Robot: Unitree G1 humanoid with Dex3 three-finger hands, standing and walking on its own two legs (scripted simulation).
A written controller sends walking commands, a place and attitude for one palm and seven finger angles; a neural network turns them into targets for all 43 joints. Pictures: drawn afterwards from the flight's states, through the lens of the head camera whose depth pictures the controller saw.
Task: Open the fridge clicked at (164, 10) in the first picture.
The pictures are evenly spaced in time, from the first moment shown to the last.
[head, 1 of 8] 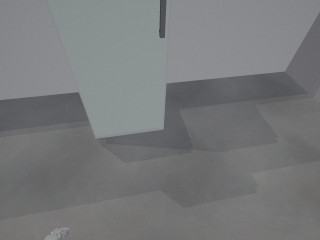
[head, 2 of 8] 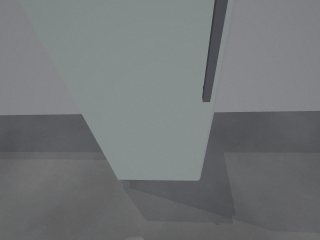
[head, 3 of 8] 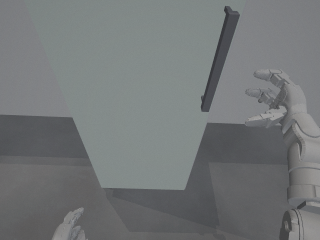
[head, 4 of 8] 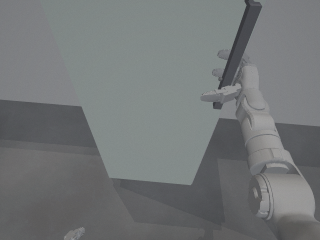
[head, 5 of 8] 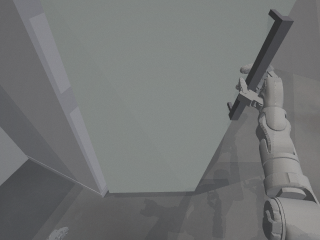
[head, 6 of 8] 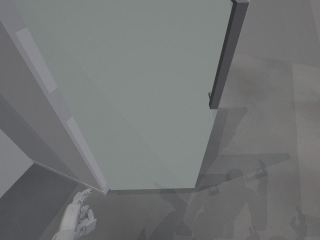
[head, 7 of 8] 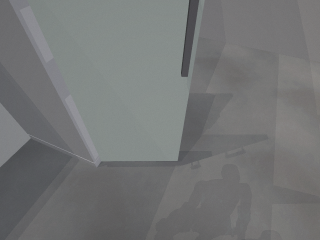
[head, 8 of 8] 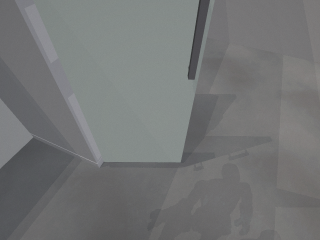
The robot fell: no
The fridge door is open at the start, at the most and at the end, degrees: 0 72 66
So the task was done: yes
